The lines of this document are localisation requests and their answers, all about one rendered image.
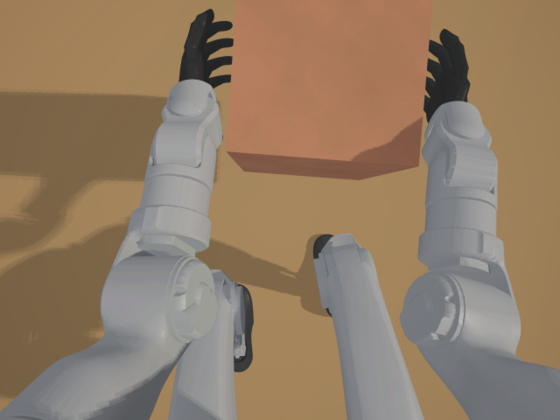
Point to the right robot upper arm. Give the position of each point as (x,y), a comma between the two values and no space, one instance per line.
(468,332)

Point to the carton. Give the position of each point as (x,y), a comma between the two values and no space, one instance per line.
(328,88)

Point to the robot right hand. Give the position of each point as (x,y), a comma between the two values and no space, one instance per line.
(451,83)

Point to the left robot forearm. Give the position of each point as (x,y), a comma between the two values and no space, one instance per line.
(172,218)

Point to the left robot upper arm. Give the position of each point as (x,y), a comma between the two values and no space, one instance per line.
(152,308)

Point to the left robot foot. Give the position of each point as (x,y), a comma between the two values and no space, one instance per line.
(241,363)

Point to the right robot forearm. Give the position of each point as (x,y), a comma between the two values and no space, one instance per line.
(461,198)

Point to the robot right thigh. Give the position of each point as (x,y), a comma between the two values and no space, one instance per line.
(376,381)

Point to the robot left hand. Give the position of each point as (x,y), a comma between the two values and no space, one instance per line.
(195,64)

